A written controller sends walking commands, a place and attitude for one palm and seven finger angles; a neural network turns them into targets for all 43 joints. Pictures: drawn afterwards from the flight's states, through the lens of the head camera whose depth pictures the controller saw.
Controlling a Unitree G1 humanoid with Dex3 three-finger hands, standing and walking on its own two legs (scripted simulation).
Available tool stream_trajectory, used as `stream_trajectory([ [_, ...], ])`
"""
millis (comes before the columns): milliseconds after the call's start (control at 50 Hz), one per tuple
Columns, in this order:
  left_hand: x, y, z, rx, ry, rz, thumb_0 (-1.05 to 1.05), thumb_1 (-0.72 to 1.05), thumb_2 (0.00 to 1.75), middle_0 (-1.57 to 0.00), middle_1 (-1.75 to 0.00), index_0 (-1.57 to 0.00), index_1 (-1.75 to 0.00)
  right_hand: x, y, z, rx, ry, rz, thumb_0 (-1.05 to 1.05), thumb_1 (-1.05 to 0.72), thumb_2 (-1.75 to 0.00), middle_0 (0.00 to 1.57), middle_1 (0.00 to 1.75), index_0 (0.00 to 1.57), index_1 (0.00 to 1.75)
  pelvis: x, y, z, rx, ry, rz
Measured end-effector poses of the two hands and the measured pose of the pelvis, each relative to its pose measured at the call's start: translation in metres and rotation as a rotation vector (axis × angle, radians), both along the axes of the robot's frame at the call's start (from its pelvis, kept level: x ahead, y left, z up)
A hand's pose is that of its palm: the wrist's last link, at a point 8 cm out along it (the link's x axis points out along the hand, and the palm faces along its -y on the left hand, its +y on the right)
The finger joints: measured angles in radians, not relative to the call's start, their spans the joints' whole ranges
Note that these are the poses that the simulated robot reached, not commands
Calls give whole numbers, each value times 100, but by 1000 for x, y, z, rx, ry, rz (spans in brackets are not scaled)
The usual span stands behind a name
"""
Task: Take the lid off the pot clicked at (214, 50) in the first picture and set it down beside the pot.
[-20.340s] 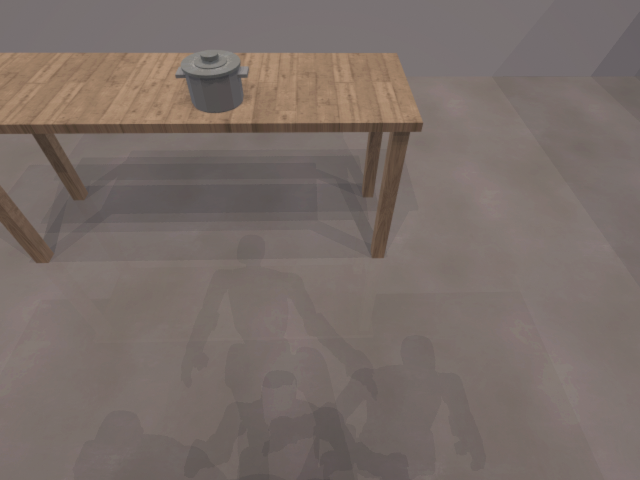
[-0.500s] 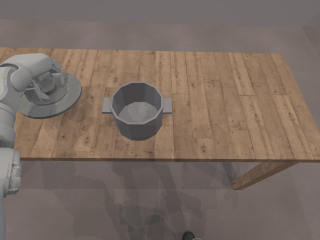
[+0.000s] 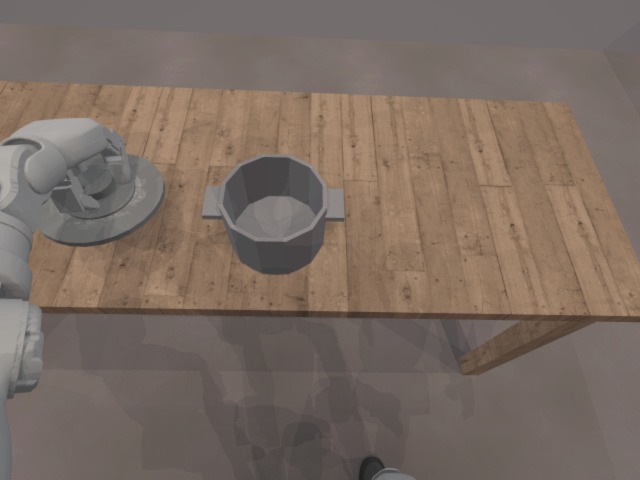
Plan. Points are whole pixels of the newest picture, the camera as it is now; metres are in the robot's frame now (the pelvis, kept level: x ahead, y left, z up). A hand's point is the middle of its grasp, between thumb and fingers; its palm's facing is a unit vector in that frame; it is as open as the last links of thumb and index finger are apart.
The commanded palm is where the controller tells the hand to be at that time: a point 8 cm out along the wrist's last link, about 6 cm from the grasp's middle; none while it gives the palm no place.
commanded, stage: lower the lid onto the table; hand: left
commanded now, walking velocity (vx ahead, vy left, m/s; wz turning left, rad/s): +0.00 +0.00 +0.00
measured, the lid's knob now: (94, 184) +0.49 +0.29 +0.03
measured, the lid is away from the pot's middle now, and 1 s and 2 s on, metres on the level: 0.24 0.23 0.23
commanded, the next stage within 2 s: open the fingers wide in 1.46 s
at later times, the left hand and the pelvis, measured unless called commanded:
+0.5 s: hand (106, 193) +0.48 +0.28 +0.02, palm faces -0.51 -0.05 -0.86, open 7.7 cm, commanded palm +0.51 +0.27 +0.07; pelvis -0.01 -0.01 -0.01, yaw -1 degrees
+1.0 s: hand (109, 209) +0.47 +0.28 -0.01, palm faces -0.54 -0.05 -0.84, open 7.6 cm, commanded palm +0.51 +0.27 +0.04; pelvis -0.01 -0.01 -0.02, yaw -1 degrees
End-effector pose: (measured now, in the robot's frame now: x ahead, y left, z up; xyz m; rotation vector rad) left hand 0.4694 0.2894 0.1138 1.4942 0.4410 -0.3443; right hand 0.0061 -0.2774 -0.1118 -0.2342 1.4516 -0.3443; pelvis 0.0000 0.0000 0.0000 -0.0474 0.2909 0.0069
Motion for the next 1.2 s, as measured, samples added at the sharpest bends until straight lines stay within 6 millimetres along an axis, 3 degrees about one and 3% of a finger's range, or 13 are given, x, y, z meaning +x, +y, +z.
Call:
stream_trajectory([
  [200,7,-11,-16,2,2,-12,3,18,83,-62,-93,-69,-94,-13,0,-3,-6,11,-21,0,-91,-90,21,30,21,29,-3,-2,-4,1,23,-10],
  [580,18,-14,-42,16,46,3,2,19,83,-62,-93,-69,-94,-52,-6,-3,-27,114,-70,0,-91,-90,21,30,21,29,-7,-10,-13,-2,75,-18],
  [1200,14,-11,-79,7,54,-7,2,19,83,-62,-93,-69,-94,-51,-6,-17,-42,126,-53,0,-91,-90,21,30,21,29,-17,-10,-29,-15,128,-14],
])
